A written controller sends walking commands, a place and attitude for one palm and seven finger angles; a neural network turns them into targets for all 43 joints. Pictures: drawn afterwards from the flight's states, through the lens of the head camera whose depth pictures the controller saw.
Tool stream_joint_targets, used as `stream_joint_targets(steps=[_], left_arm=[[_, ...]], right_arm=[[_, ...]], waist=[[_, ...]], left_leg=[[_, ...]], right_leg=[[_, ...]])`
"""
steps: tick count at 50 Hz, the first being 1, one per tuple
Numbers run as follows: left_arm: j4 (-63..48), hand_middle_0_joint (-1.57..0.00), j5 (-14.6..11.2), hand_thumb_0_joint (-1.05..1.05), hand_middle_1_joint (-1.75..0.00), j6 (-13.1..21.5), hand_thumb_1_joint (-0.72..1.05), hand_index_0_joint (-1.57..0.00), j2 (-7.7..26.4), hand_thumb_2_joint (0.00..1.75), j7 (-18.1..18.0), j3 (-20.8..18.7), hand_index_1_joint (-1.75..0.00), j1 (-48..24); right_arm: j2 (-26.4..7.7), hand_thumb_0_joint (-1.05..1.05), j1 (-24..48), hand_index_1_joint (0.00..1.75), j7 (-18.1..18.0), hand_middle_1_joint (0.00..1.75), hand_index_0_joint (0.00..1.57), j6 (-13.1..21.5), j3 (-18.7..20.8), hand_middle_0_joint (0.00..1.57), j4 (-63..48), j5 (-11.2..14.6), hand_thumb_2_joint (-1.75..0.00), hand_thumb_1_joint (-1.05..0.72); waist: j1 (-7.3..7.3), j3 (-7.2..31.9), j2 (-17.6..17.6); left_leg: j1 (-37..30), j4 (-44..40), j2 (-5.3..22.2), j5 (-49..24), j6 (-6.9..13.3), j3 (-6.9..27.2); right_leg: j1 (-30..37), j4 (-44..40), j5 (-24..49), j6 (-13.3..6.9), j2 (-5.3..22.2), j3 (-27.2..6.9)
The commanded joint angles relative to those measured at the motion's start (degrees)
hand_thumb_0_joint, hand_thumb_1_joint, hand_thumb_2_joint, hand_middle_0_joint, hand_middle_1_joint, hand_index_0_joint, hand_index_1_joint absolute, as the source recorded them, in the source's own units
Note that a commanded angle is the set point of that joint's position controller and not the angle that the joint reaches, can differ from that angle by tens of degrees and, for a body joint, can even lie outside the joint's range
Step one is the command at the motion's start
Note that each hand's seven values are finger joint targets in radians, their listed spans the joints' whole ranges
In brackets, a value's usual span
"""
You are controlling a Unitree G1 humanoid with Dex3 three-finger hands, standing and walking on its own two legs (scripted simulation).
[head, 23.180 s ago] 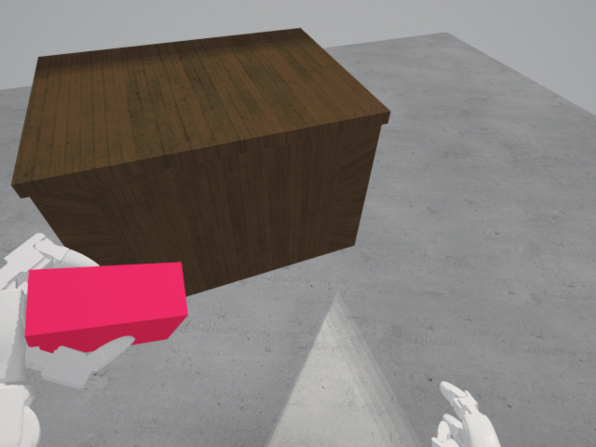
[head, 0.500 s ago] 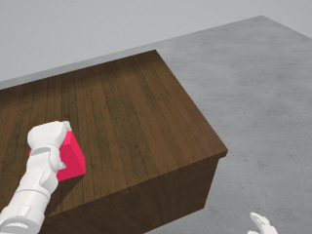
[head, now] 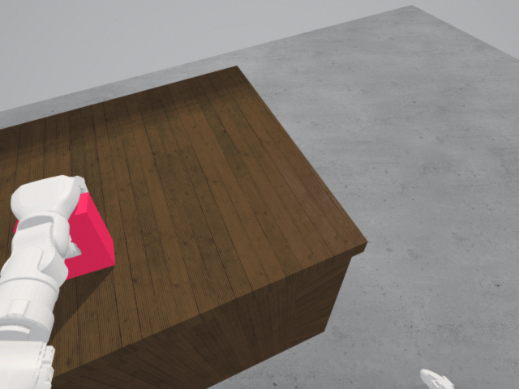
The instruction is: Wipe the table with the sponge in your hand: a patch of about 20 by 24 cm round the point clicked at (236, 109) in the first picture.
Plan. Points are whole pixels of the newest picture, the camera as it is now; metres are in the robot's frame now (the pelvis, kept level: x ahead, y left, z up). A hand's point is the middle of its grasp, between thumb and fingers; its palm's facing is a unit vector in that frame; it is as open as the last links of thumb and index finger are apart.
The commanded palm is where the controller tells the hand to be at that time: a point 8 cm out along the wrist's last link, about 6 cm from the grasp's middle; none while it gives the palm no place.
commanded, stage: wipe forward along the first lane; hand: left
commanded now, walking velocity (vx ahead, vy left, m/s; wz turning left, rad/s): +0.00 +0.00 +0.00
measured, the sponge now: (76, 247) +0.34 +0.35 +0.00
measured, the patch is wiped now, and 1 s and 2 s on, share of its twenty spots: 0.45 0.65 0.85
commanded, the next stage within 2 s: slide across to the middle lane in 0.24 s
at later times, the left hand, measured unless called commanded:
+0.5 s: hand (60, 204) +0.39 +0.38 +0.05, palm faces -0.13 +0.02 -0.99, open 10.1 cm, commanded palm +0.38 +0.35 +0.10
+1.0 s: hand (102, 188) +0.42 +0.31 +0.06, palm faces -0.06 +0.00 -1.00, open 10.1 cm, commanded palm +0.40 +0.29 +0.10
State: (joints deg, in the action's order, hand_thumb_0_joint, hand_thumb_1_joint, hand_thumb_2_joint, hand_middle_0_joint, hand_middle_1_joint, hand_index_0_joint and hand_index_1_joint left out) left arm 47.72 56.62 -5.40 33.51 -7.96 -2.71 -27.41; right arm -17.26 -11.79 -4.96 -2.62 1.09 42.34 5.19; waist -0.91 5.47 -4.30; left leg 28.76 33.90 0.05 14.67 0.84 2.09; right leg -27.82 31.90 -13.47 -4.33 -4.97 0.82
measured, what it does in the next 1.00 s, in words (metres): shifts its weight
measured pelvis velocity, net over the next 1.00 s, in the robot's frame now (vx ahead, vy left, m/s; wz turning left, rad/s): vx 0.03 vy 0.05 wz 0.02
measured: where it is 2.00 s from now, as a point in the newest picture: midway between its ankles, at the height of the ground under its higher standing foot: outside the picture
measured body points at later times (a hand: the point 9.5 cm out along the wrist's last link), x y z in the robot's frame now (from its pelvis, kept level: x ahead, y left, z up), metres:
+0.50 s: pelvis +0.01 +0.04 +0.00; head +0.06 +0.02 +0.45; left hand +0.39 +0.37 +0.11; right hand +0.12 -0.23 -0.13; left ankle +0.02 +0.13 -0.73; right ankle +0.02 -0.07 -0.73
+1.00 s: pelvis +0.03 +0.05 +0.01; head +0.07 +0.03 +0.46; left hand +0.42 +0.31 +0.11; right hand +0.21 -0.18 -0.12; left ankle +0.02 +0.13 -0.73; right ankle +0.02 -0.07 -0.73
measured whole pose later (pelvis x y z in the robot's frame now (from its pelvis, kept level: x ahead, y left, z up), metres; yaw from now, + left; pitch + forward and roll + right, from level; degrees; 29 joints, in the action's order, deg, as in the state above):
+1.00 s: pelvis +0.03 +0.05 +0.01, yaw +1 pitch +9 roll -1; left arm 45.9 57.2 -20.2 19.6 -11.8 10.6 -35.9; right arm -12.9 -6.1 -2.2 -6.5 -0.1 42.5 3.9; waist -2.4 6.5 -3.6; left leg 23.8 30.2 -3.8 15.2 3.1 1.9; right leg -22.4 28.3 -15.0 -0.7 -1.1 0.3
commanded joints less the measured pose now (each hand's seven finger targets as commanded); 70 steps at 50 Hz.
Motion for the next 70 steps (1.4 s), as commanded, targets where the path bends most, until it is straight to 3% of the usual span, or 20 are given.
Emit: stream_joint_targets(steps=[1,4,7,10,12,16,18,21,23,26,28,31,33,37,42,46,50,56,63,70], left_arm=[[-3.42,-1.20,0.96,0.00,-1.60,-0.40,0.10,-1.20,17.53,1.30,-2.27,-5.39,-1.60,-13.70],[-2.38,-1.20,1.68,0.00,-1.60,-0.48,0.10,-1.20,15.84,1.30,-2.30,-3.02,-1.60,-14.59],[-1.30,-1.20,1.75,0.00,-1.60,-0.21,0.10,-1.20,18.54,1.30,-2.31,-4.70,-1.60,-16.37],[-1.02,-1.20,2.28,0.00,-1.60,-0.33,0.10,-1.20,15.60,1.30,-2.32,-2.02,-1.60,-17.61],[-0.36,-1.20,2.75,0.00,-1.60,0.01,0.10,-1.20,16.59,1.30,-2.49,-3.07,-1.60,-17.47],[0.19,-1.20,2.56,0.00,-1.60,0.07,0.10,-1.20,17.96,1.30,-2.80,-4.41,-1.60,-20.00],[-0.61,-1.20,2.61,0.00,-1.60,0.17,0.10,-1.20,13.51,1.30,-2.88,-0.73,-1.60,-20.17],[-4.55,-1.20,1.48,0.00,-1.60,0.41,0.10,-1.20,12.03,1.30,-3.32,-0.98,-1.60,-20.96],[-5.33,-1.20,1.00,0.00,-1.60,0.08,0.10,-1.20,10.10,1.30,-3.77,0.60,-1.60,-21.64],[-9.90,-1.20,-0.66,0.00,-1.60,-0.41,0.10,-1.20,7.37,1.30,-4.29,2.21,-1.60,-25.89],[-9.91,-1.20,-0.47,0.00,-1.60,-1.36,0.10,-1.20,2.83,1.30,-4.70,6.36,-1.60,-27.51],[-11.78,-1.20,-1.35,0.00,-1.60,-2.72,0.10,-1.20,-1.37,1.30,-4.95,7.92,-1.60,-26.49],[-11.82,-1.20,-1.04,0.00,-1.60,-4.21,0.10,-1.20,-4.86,1.30,-5.03,11.19,-1.60,-26.72],[-11.37,-1.20,-0.97,0.00,-1.60,-7.85,0.10,-1.20,-7.20,1.30,-5.09,13.11,-1.60,-30.52],[-11.29,-1.20,-0.09,0.00,-1.60,-11.48,0.10,-1.20,-7.45,1.30,-4.83,12.86,-1.60,-31.40],[-10.07,-1.20,0.98,0.00,-1.60,-13.57,0.10,-1.20,-4.51,1.30,-4.93,9.67,-1.60,-29.64],[-10.71,-1.20,1.19,0.00,-1.60,-15.02,0.10,-1.20,-5.64,1.30,-4.52,11.08,-1.60,-28.54],[-15.34,-1.20,0.34,0.00,-1.60,-16.32,0.10,-1.20,-5.77,1.30,-3.98,9.66,-1.60,-20.44],[-20.99,-1.20,-0.73,0.00,-1.60,-18.96,0.10,-1.20,-8.49,1.30,-2.71,12.44,-1.60,-10.54],[-21.50,-1.20,-1.01,0.00,-1.60,-21.77,0.10,-1.20,-7.99,1.30,-1.94,12.28,-1.60,-5.23]], right_arm=[[-7.47,0.00,2.06,0.30,-0.05,0.30,0.20,1.95,2.37,0.20,-6.75,0.20,-0.90,-0.90],[-7.53,0.00,1.08,0.30,0.13,0.30,0.20,1.73,2.45,0.20,-6.66,0.14,-0.90,-0.90],[-8.03,0.00,0.13,0.30,0.05,0.30,0.20,1.46,2.55,0.20,-6.14,0.13,-0.90,-0.90],[-7.85,0.00,0.20,0.30,0.48,0.30,0.20,1.29,2.58,0.20,-6.31,0.27,-0.90,-0.90],[-7.89,0.00,-0.74,0.30,0.54,0.30,0.20,1.07,2.79,0.20,-5.94,0.05,-0.90,-0.90],[-8.04,0.00,-0.47,0.30,0.59,0.30,0.20,0.77,2.70,0.20,-5.93,0.26,-0.90,-0.90],[-7.58,0.00,-0.82,0.30,0.82,0.30,0.20,0.79,2.86,0.20,-6.21,0.16,-0.90,-0.90],[-7.01,0.00,0.15,0.30,0.86,0.30,0.20,0.92,3.04,0.20,-6.65,0.13,-0.90,-0.90],[-6.85,0.00,0.21,0.30,0.92,0.30,0.20,0.80,3.21,0.20,-6.19,0.10,-0.90,-0.90],[-6.30,0.00,2.35,0.30,0.80,0.30,0.20,1.22,2.83,0.20,-6.32,0.32,-0.90,-0.90],[-5.80,0.00,2.34,0.30,0.86,0.30,0.20,1.54,3.04,0.20,-5.46,0.15,-0.90,-0.90],[-5.36,0.00,3.93,0.30,1.21,0.30,0.20,1.74,2.99,0.20,-5.38,0.13,-0.90,-0.90],[-5.10,0.00,4.12,0.30,1.45,0.30,0.20,1.48,3.04,0.20,-4.97,-0.16,-0.90,-0.90],[-4.99,0.00,5.36,0.30,1.44,0.30,0.20,0.69,2.57,0.20,-4.43,-0.40,-0.90,-0.90],[-4.53,0.00,6.79,0.30,1.88,0.30,0.20,-0.73,1.92,0.20,-5.21,-0.96,-0.90,-0.90],[-4.66,0.00,7.61,0.30,2.18,0.30,0.20,-1.97,1.58,0.20,-5.59,-1.23,-0.90,-0.90],[-4.44,0.00,8.39,0.30,2.31,0.30,0.20,-2.95,1.29,0.20,-6.49,-1.28,-0.90,-0.90],[-4.55,0.00,9.83,0.30,2.72,0.30,0.20,-3.48,1.62,0.20,-7.64,-1.03,-0.90,-0.90],[-4.86,0.00,12.26,0.30,2.99,0.30,0.20,-3.43,1.25,0.20,-9.09,-0.36,-0.90,-0.90],[-5.00,0.00,14.36,0.30,2.66,0.30,0.20,-3.43,0.65,0.20,-9.82,0.15,-0.90,-0.90]], waist=[[0.43,12.55,7.31],[1.31,12.17,7.24],[1.55,12.98,7.44],[2.12,12.07,7.16],[1.59,13.40,4.84],[1.63,13.37,6.05],[2.05,13.68,5.30],[1.14,17.01,3.51],[1.85,15.84,4.81],[1.81,15.12,2.78],[2.79,13.86,1.98],[1.68,15.35,0.97],[2.24,14.79,1.85],[2.42,14.82,2.00],[1.44,16.24,2.15],[0.23,18.19,3.71],[0.49,18.28,5.70],[-1.08,20.97,5.25],[-1.30,17.02,6.82],[-1.70,12.78,8.24]], left_leg=[[0.49,-2.29,-2.19,-2.03,3.04,-0.69],[-0.40,-2.43,-2.06,-2.23,3.04,-0.91],[-0.29,-2.20,-1.89,-3.10,3.24,-1.08],[-1.40,-2.70,-1.88,-3.17,3.06,-0.93],[-2.74,-2.71,-1.72,-4.95,3.04,-0.66],[-2.95,-3.41,-1.39,-5.14,2.92,0.05],[-4.90,-3.44,-1.19,-5.41,2.81,-0.07],[-8.53,-3.95,-0.77,-8.84,2.59,0.73],[-9.73,-4.04,-0.56,-8.86,2.39,1.04],[-12.68,-6.01,-0.01,-8.41,1.90,2.46],[-15.08,-6.39,0.28,-6.81,1.52,3.10],[-18.26,-7.27,0.92,-9.35,-0.13,5.20],[-19.46,-6.94,1.15,-10.38,-0.76,5.70],[-20.18,-7.46,1.13,-10.70,-1.76,6.38],[-20.53,-6.45,0.69,-16.66,-2.25,5.47],[-19.61,-5.80,0.43,-20.88,-2.28,4.45],[-18.23,-5.01,-0.19,-22.03,-1.12,2.80],[-17.92,-4.47,-1.05,-26.13,-0.04,1.55],[-16.22,-5.35,-1.76,-23.98,1.00,0.81],[-13.93,-6.96,-2.45,-17.99,1.36,0.29]], right_leg=[[12.21,-6.39,8.73,2.18,4.81,-8.10],[10.89,-6.49,8.39,2.30,4.72,-6.95],[11.36,-6.33,9.39,2.33,4.60,-6.33],[9.10,-6.63,8.56,2.26,4.42,-5.69],[8.92,-5.97,9.22,1.78,4.10,-4.58],[7.53,-6.14,7.97,1.60,3.77,-4.22],[6.50,-6.20,7.14,1.75,3.77,-3.31],[7.29,-5.88,8.99,1.20,3.48,-3.17],[6.64,-6.22,8.24,1.44,3.37,-2.51],[5.09,-6.66,6.07,1.12,3.24,-1.89],[2.77,-6.62,4.45,1.23,3.24,-1.21],[1.70,-5.64,5.53,0.60,2.97,-0.43],[0.94,-5.29,5.81,0.70,2.99,-0.05],[1.16,-4.89,5.96,0.46,2.91,0.51],[3.81,-4.89,8.44,0.10,2.92,0.80],[7.24,-4.84,12.15,-0.07,3.11,0.30],[10.30,-5.23,16.99,0.37,3.55,-0.49],[16.45,-4.77,25.76,0.36,4.13,-1.79],[18.60,-5.31,28.75,0.56,4.42,-2.78],[18.88,-6.66,25.26,0.64,4.50,-4.09]])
